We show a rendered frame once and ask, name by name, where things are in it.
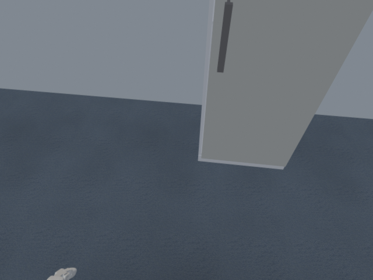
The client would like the fridge door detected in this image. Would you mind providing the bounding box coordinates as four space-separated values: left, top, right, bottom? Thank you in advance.
201 0 373 167

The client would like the left robot hand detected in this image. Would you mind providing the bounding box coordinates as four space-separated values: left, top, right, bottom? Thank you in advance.
47 268 77 280

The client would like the handle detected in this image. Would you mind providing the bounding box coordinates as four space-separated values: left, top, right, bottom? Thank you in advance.
217 0 233 72

